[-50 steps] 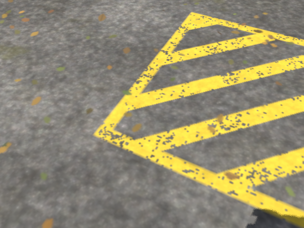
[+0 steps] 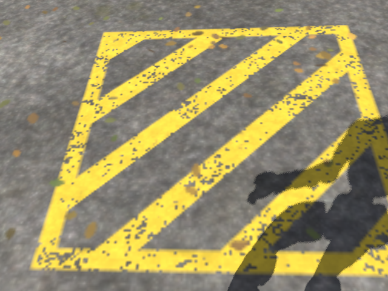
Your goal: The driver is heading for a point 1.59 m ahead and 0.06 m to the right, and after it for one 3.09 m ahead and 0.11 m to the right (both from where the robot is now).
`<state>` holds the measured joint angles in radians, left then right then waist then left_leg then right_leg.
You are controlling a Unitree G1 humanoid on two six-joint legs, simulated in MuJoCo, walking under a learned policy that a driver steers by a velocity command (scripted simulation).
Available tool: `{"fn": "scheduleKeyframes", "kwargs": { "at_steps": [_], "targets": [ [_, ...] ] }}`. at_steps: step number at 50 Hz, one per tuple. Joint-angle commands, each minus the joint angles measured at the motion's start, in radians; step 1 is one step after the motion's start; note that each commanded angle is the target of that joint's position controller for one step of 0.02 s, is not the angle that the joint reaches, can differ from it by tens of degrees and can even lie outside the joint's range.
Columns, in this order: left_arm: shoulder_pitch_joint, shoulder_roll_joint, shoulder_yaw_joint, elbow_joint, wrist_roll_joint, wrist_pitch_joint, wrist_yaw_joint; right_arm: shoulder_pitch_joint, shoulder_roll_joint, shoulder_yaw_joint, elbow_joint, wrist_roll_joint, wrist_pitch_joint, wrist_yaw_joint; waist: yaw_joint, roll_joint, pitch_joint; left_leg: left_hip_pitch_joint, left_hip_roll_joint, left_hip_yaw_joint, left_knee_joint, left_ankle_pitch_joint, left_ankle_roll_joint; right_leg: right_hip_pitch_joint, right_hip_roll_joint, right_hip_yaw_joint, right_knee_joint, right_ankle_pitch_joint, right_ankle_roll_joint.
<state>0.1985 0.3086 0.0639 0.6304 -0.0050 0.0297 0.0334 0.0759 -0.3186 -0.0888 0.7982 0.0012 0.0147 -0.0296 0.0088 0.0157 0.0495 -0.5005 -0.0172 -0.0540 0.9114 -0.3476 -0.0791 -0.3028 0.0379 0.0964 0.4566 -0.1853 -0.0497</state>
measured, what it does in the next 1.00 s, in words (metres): steps on the spot: left foot, then right foot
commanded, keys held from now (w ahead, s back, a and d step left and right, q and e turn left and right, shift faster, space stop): e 0.36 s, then no key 0.24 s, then q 0.40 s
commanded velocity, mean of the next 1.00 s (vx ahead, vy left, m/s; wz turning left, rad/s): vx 0.00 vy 0.00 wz -0.22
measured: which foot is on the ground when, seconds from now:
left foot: up 0.00-0.16, down 0.18-0.60, up 0.62-1.00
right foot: down 0.00-0.18, up 0.20-0.56, down 0.58-1.00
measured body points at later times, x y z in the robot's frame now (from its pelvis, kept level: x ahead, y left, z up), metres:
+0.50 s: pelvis +0.00 +0.03 +0.00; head +0.04 +0.02 +0.45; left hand +0.22 +0.26 -0.10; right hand +0.05 -0.28 -0.11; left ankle +0.03 +0.15 -0.74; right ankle -0.04 -0.11 -0.70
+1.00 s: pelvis -0.01 +0.01 -0.01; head +0.02 +0.01 +0.44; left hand +0.21 +0.24 -0.11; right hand +0.03 -0.30 -0.12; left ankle -0.02 +0.12 -0.73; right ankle -0.04 -0.11 -0.74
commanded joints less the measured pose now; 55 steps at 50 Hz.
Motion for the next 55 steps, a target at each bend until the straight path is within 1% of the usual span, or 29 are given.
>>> {"fn": "scheduleKeyframes", "kwargs": {
  "at_steps": [1,6,8,9,10,11,12,13,15,18,20,24,26,28,29,30,31,32,33,34,36,39,46,49,51,52,53,54,55],
  "targets": [
    [-0.011,0.189,0.057,-0.074,0.000,-0.003,0.007,-0.038,-0.063,-0.008,-0.068,0.004,-0.018,0.008,0.014,-0.166,-0.144,0.004,-0.006,-0.024,-0.124,0.001,-0.007,0.166,-0.231,0.275,-0.090,0.243,-0.182],
    [-0.043,0.187,0.058,-0.085,-0.009,0.008,-0.006,-0.001,-0.084,-0.013,-0.066,0.013,-0.034,0.027,0.006,-0.185,-0.140,0.120,-0.029,-0.031,-0.308,-0.007,0.018,0.146,-0.209,0.388,-0.060,0.259,-0.170],
    [-0.079,0.178,0.055,-0.092,-0.022,0.015,-0.003,0.064,-0.087,-0.019,-0.047,0.010,-0.043,0.034,-0.039,-0.172,-0.147,0.248,-0.023,-0.011,-0.522,0.150,0.044,0.112,-0.162,0.387,-0.012,0.228,-0.121],
    [-0.061,0.151,0.048,-0.093,-0.021,0.016,0.000,0.097,-0.127,-0.031,-0.040,0.001,-0.043,0.031,-0.036,-0.121,-0.162,0.364,0.068,-0.066,-0.574,0.240,0.079,0.031,-0.115,0.349,0.048,0.095,-0.071],
    [0.003,0.087,0.032,-0.084,-0.006,0.016,-0.003,0.094,-0.190,-0.042,-0.052,-0.014,-0.035,0.022,0.011,0.114,-0.177,0.468,0.285,-0.261,-0.601,0.385,0.164,-0.108,0.013,0.186,0.276,-0.247,-0.007],
    [-0.009,0.147,0.053,-0.114,-0.014,0.006,-0.001,0.075,-0.215,-0.045,-0.053,-0.044,-0.033,0.025,0.013,0.280,-0.113,0.386,0.420,-0.455,-0.627,0.482,0.332,-0.274,0.093,0.063,0.464,-0.476,0.045],
    [0.013,0.217,0.075,-0.088,-0.003,0.003,0.000,0.022,-0.157,-0.028,-0.082,-0.037,-0.038,0.022,0.017,0.169,-0.096,0.364,0.415,-0.402,-0.623,0.466,0.356,-0.277,0.024,0.087,0.627,-0.423,0.075],
    [0.024,0.226,0.085,-0.066,-0.009,0.007,-0.003,-0.025,-0.111,-0.016,-0.091,-0.026,-0.038,0.015,0.034,0.128,-0.081,0.352,0.348,-0.296,-0.608,0.433,0.312,-0.280,0.016,0.077,0.687,-0.355,0.089],
    [0.041,0.175,0.076,-0.044,-0.009,0.026,-0.001,-0.047,-0.090,-0.007,-0.099,-0.003,-0.034,0.004,0.024,0.112,-0.059,0.379,0.282,-0.182,-0.597,0.408,0.277,-0.322,0.003,0.056,0.760,-0.262,0.125],
    [-0.026,0.121,0.055,-0.079,-0.024,0.026,-0.010,0.016,-0.102,-0.006,-0.088,-0.012,-0.017,-0.011,-0.024,0.136,-0.060,0.440,0.259,-0.087,-0.609,0.452,0.295,-0.341,-0.025,-0.019,0.670,-0.208,0.153],
    [-0.063,0.098,0.042,-0.099,-0.016,0.022,-0.012,0.057,-0.122,-0.012,-0.079,-0.013,-0.009,-0.011,-0.054,0.140,-0.086,0.489,0.278,-0.082,-0.600,0.490,0.312,-0.307,-0.044,-0.028,0.561,-0.226,0.161],
    [-0.053,0.082,0.024,-0.103,-0.004,0.019,-0.020,0.035,-0.170,-0.024,-0.078,0.002,-0.001,0.013,-0.052,0.163,-0.110,0.431,0.293,-0.039,-0.581,0.556,0.314,-0.110,-0.052,-0.096,0.331,-0.247,0.139],
    [-0.026,0.092,0.027,-0.090,-0.006,0.022,-0.023,0.039,-0.175,-0.022,-0.067,0.016,-0.002,0.021,-0.041,0.163,-0.108,0.424,0.297,-0.042,-0.554,0.551,0.305,-0.039,-0.039,-0.114,0.198,-0.191,0.119],
    [0.042,0.088,0.029,-0.054,-0.002,0.021,-0.027,0.028,-0.153,-0.010,-0.052,0.032,-0.003,0.023,0.005,0.140,-0.106,0.364,0.270,-0.015,-0.490,0.500,0.251,0.121,-0.018,-0.136,-0.065,0.012,0.068],
    [0.046,0.116,0.034,-0.055,0.001,0.021,-0.023,0.084,-0.113,0.006,-0.026,0.025,-0.012,0.027,0.001,0.080,-0.121,0.287,0.237,0.016,-0.445,0.394,0.178,0.247,-0.056,-0.072,-0.134,0.148,0.039],
    [0.067,0.185,0.042,-0.068,0.007,0.023,-0.009,0.105,-0.038,0.034,-0.039,-0.027,-0.022,0.036,-0.026,-0.149,-0.189,0.151,0.153,0.102,-0.255,0.077,0.079,0.399,-0.266,0.176,-0.116,0.475,-0.020],
    [0.012,0.154,0.023,-0.073,0.040,0.009,-0.016,0.070,-0.023,0.040,-0.058,-0.019,-0.022,0.031,-0.024,-0.266,-0.175,0.094,0.089,0.082,-0.200,-0.238,0.031,0.267,-0.398,0.273,-0.110,0.472,-0.189],
    [-0.020,0.085,0.006,-0.073,0.048,-0.012,-0.026,0.046,-0.087,0.026,-0.048,-0.006,-0.014,0.024,0.003,-0.184,-0.151,0.116,0.113,0.034,-0.123,-0.256,0.009,0.210,-0.364,0.236,-0.139,0.354,-0.224],
    [-0.043,0.065,-0.002,-0.051,0.052,-0.027,-0.029,0.054,-0.098,0.019,-0.035,0.007,-0.009,0.025,-0.011,-0.194,-0.121,0.110,0.111,0.021,-0.089,-0.225,0.005,0.189,-0.318,0.175,-0.147,0.291,-0.188],
    [-0.062,0.087,0.006,-0.040,0.048,-0.037,-0.028,0.075,-0.102,0.013,-0.008,0.010,-0.001,0.018,-0.013,-0.188,-0.106,0.097,0.107,0.017,-0.067,-0.193,0.000,0.188,-0.285,0.133,-0.151,0.241,-0.156],
    [-0.089,0.087,0.004,-0.017,0.037,-0.049,-0.020,0.106,-0.113,0.003,0.013,0.008,0.012,0.011,-0.023,-0.177,-0.078,0.117,0.097,-0.003,-0.009,-0.132,-0.015,0.142,-0.276,0.073,-0.139,0.347,-0.142],
    [-0.092,0.108,0.018,0.000,0.026,-0.037,-0.004,0.111,-0.114,-0.004,0.006,0.023,0.017,0.007,-0.010,-0.159,-0.067,0.072,0.074,0.020,0.042,-0.127,-0.021,0.167,-0.286,0.029,-0.126,0.356,-0.169],
    [-0.121,0.124,0.038,0.030,0.018,-0.012,0.005,0.085,-0.079,0.006,-0.051,0.021,0.031,0.020,0.009,-0.137,-0.085,0.089,0.086,0.078,-0.077,-0.125,0.000,0.216,-0.353,0.012,-0.112,0.361,-0.206],
    [-0.144,0.140,0.046,0.039,0.004,-0.007,0.005,0.120,-0.083,0.003,-0.060,0.022,0.034,0.037,-0.016,-0.144,-0.104,0.158,0.070,0.114,-0.191,-0.068,0.035,0.214,-0.361,-0.021,-0.066,0.391,-0.180],
    [-0.156,0.137,0.048,0.052,-0.015,-0.002,0.007,0.184,-0.085,-0.003,-0.048,0.018,0.033,0.046,-0.057,-0.132,-0.112,0.278,0.035,0.143,-0.395,0.106,0.084,0.164,-0.324,-0.084,0.024,0.300,-0.109],
    [-0.101,0.109,0.045,0.075,-0.012,-0.003,0.005,0.201,-0.132,-0.018,-0.049,0.012,0.030,0.039,-0.049,-0.024,-0.105,0.371,0.063,0.041,-0.512,0.302,0.129,0.076,-0.257,-0.159,0.160,0.127,-0.023],
    [-0.122,0.043,0.024,0.033,0.041,-0.007,-0.001,0.218,-0.269,-0.050,-0.070,0.013,0.024,0.018,-0.020,0.295,-0.105,0.528,0.327,-0.336,-0.540,0.726,0.266,-0.218,-0.104,-0.256,0.465,-0.336,0.099],
    [-0.233,0.062,0.028,-0.001,0.029,-0.011,0.008,0.235,-0.262,-0.040,-0.092,-0.030,0.000,0.032,-0.091,0.229,-0.138,0.469,0.427,-0.489,-0.585,0.741,0.444,-0.306,-0.008,-0.091,0.659,-0.547,0.113],
    [-0.224,0.098,0.040,0.010,0.006,-0.009,0.011,0.197,-0.236,-0.033,-0.101,-0.034,-0.023,0.039,-0.071,0.117,-0.119,0.463,0.390,-0.411,-0.594,0.665,0.435,-0.332,-0.037,-0.035,0.739,-0.495,0.104]
  ]
}}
